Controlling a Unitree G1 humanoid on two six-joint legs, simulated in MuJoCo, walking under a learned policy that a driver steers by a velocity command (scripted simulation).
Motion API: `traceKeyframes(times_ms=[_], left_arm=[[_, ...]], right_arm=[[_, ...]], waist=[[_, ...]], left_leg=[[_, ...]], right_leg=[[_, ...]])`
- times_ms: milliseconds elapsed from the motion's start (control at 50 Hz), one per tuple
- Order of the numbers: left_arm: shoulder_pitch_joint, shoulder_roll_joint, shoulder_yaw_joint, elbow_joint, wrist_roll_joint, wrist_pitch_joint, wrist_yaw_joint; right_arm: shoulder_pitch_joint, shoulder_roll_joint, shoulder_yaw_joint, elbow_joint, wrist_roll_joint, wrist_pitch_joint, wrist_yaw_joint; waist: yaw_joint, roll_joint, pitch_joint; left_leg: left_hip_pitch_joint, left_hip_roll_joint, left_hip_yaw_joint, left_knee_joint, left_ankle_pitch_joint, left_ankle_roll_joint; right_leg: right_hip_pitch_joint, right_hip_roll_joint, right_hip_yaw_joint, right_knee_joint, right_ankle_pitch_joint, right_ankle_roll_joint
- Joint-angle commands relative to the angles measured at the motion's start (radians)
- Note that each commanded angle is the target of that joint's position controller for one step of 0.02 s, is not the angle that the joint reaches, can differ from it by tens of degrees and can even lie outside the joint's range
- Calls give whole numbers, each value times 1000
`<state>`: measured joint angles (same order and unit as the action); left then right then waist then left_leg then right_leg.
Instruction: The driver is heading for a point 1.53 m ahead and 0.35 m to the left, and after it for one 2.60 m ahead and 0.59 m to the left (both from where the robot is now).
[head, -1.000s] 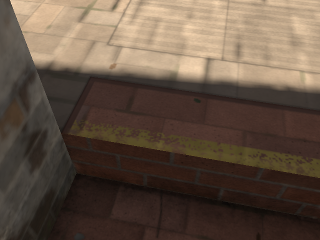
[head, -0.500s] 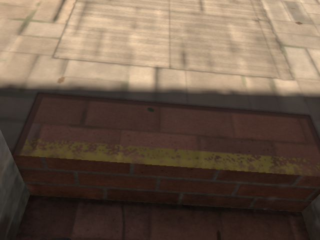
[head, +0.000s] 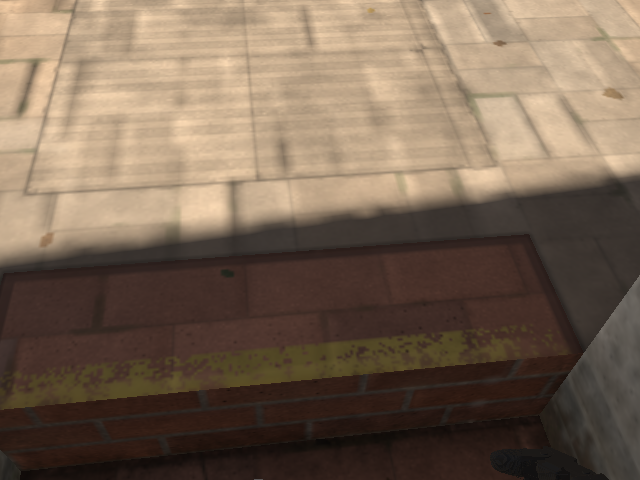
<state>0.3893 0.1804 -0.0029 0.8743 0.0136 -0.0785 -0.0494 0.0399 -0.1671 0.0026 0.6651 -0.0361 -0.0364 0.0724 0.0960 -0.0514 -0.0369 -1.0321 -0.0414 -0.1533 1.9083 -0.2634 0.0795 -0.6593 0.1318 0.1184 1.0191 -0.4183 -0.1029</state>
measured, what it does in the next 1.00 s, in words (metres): climbs, turning left: left foot, then right foot 0.21 m higher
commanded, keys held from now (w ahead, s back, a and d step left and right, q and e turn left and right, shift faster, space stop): w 0.10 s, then w+q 0.90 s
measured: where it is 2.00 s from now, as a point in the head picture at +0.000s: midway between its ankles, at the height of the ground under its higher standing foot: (258, 128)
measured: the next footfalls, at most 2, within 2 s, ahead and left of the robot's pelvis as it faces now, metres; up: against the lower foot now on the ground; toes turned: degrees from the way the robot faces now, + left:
left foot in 0.16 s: +0.06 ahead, +0.16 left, +0.00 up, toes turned -3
right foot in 0.56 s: +0.36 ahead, -0.10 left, +0.21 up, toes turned +1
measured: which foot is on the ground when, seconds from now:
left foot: up 0.00-0.14, down 0.16-0.58, up 0.60-1.00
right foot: down 0.00-0.18, up 0.20-0.54, down 0.56-1.00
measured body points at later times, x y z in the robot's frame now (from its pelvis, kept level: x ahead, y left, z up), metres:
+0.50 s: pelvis +0.17 +0.02 +0.07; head +0.17 +0.05 +0.52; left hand +0.45 +0.15 +0.02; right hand -0.03 -0.12 -0.04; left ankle +0.02 +0.16 -0.67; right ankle +0.34 -0.09 -0.39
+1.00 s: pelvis +0.41 +0.02 +0.29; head +0.43 +0.04 +0.74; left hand +0.22 +0.12 +0.15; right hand +0.72 -0.01 +0.23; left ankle +0.52 +0.19 -0.18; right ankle +0.32 -0.10 -0.46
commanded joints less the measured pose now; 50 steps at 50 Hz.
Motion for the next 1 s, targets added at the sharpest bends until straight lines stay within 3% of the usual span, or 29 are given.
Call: traceKeyframes(times_ms=[20, 100, 140, 160, 180, 200, 220, 260, 320, 400, 420, 440, 460, 520, 540, 560, 580, 600, 620, 640, 680, 700, 760, 780, 820, 860, 880, 940, 1000], left_arm=[[-394, 173, 7, -215, -27, -44, -9], [-261, 234, 23, -142, -38, -35, 2], [-220, 212, 29, -113, -9, 17, -16], [-147, 183, 33, -63, 15, 44, -40], [-60, 94, 21, -37, 47, 57, -69], [-210, 26, -7, -92, 91, 49, -82], [-344, 20, -9, -83, 66, 36, -45], [-413, 25, -18, -82, 30, 26, -8], [-486, -13, -74, -137, 19, 22, -33], [-620, -24, -111, -218, -9, 22, -19], [-731, 17, -102, -282, 4, 27, -11], [-903, 43, -88, -353, 0, 30, -1], [-1007, -33, -120, -413, 14, 66, -19], [-625, 57, -64, -287, -17, 97, -69], [-541, 161, -16, -265, -14, 93, -48], [-307, 196, 13, -185, -3, 100, -38], [5, 238, 38, -97, -5, 100, -21], [230, 268, 49, -10, 41, 92, -19], [111, 187, 36, 9, 33, 60, -8], [-18, 143, 40, 37, 3, 35, -7], [-237, -93, -17, 40, -16, 22, -51], [-282, -148, -29, 66, -27, 23, -56], [-212, -63, 10, 130, 32, 0, -48], [-142, -77, 3, 183, 56, 6, -38], [-62, -131, -46, 272, 105, -1, -42], [-57, -67, -57, 283, 137, -14, -37], [6, 3, -57, 269, 131, -16, -53], [258, 73, -48, 340, 117, -5, -73], [235, 259, -8, 318, 80, -34, -70]], right_arm=[[177, -203, -69, 15, 11, 15, 1], [212, -148, -71, 15, -46, 33, -25], [294, -156, -47, 36, 2, 27, -18], [389, -163, -60, 67, 9, 6, -19], [463, -263, -81, 96, 16, -9, -17], [491, -270, -86, 105, -18, -11, -12], [502, -226, -72, 116, -26, -26, -6], [641, -151, -48, 210, -45, -14, 6], [649, -62, 4, 311, -80, 5, 9], [627, -41, 39, 408, -115, -42, -6], [603, -54, 33, 408, -101, -55, 14], [650, -40, 33, 424, -89, -69, 16], [595, -75, 27, 432, -48, -40, 40], [574, -277, -4, 440, 20, -89, 85], [492, -344, -44, 399, 62, -114, 92], [540, -345, -76, 461, 35, -108, 100], [622, -196, -53, 471, -21, -107, 92], [612, -24, -29, 487, -45, -91, 93], [434, 48, -33, 467, -16, -78, 81], [307, 85, -30, 424, 3, -74, 64], [233, 38, -49, 391, -5, -40, 22], [259, 53, -48, 400, -7, -18, 23], [147, 137, -10, 304, 16, 17, 40], [70, 148, 10, 251, 25, 28, 36], [27, 149, 36, 204, 26, 33, 20], [-19, 126, 62, 175, 35, 26, 5], [-125, -27, 37, 118, 26, 22, 14], [-396, -25, 45, -9, 47, 83, 15], [-300, 0, 53, -18, 30, 51, 55]], waist=[[-198, -100, -25], [-163, -70, -25], [-104, -134, -41], [-118, -58, -63], [-42, 162, -130], [-136, 363, -82], [-209, 270, 33], [-217, 140, 40], [-168, 14, 74], [-154, 104, 128], [-159, 35, 62], [-194, 136, 71], [-152, 195, 55], [-3, 337, -107], [29, 343, -161], [56, 282, -313], [59, -2, -679], [87, -291, -618], [60, -153, -276], [17, -147, -69], [-112, 129, -63], [-162, 144, -31], [-185, 43, 53], [-155, -39, 61], [-189, -2, 56], [-214, 72, 43], [-185, 118, -33], [-90, -88, 8], [-206, -140, -111]], left_leg=[[476, 31, 156, -108, 105, -84], [691, 30, 239, -936, -145, -178], [726, 66, 143, -1402, 35, -108], [842, 56, 87, -1561, 73, -58], [1090, 224, -178, -1492, 426, 164], [1228, 366, -628, -1642, -46, 341], [1201, 354, -672, -1645, -360, 316], [1143, 261, -480, -1602, -279, 263], [1112, 285, -384, -1586, -219, 217], [846, 240, -279, -1625, -186, 167], [664, 198, -226, -1689, -153, 134], [425, 189, -219, -1825, -142, 163], [85, 214, -182, -2052, -145, 201], [528, 276, -60, -1760, 1588, 227], [723, 259, -48, -1607, 1887, 212], [784, 230, -50, -1310, 1890, 149], [550, 167, -84, -939, 1341, 83], [266, -39, -137, -455, 325, 20], [57, 39, -168, -47, 394, 16], [-128, 50, -93, 57, 329, 34], [-95, 68, -95, 188, 315, 91], [-89, 76, -85, 106, 291, 117], [-246, 104, 9, 157, 170, 189], [-373, 95, 33, 371, 14, 232], [-545, 88, 6, 503, 20, 321], [-534, 111, 32, 294, 113, 322], [-448, 142, 140, 54, 244, 273], [-298, 142, 291, -77, 26, 224], [-49, 34, 388, -286, -124, 203]], right_leg=[[-408, -182, 298, -580, -120, -185], [12, -234, 309, -525, -41, -188], [272, -277, 309, -446, 114, -250], [264, -204, 198, -248, 343, -234], [16, -56, -2, 25, 323, -83], [-433, 26, -28, 210, 28, -20], [-657, -5, 41, 569, 15, -17], [-797, -18, 21, 974, 166, -61], [-1033, -133, -22, 1178, 148, -136], [-1143, -208, -52, 1264, 20, -193], [-937, -256, -132, 963, 151, -178], [-710, -268, -174, 841, 178, -164], [-274, -243, -226, 749, 84, -137], [12, -72, -383, 555, 64, 10], [82, -21, -417, 277, -32, 21], [314, -76, -243, 66, 150, -27], [795, -292, 223, -90, 706, -243], [743, -586, 796, -471, 371, -415], [413, -558, 796, -539, -100, -298], [272, -515, 646, -530, -334, -250], [158, -503, 387, -528, -99, -200], [135, -470, 273, -545, -51, -138], [214, -454, -9, -688, 120, -119], [296, -476, -20, -747, 135, -144], [381, -457, -80, -792, 158, -102], [394, -383, -244, -833, 206, -55], [413, -366, -294, -837, 182, -44], [358, -402, -353, -981, 441, -22], [574, -487, -378, -830, 1810, -11]])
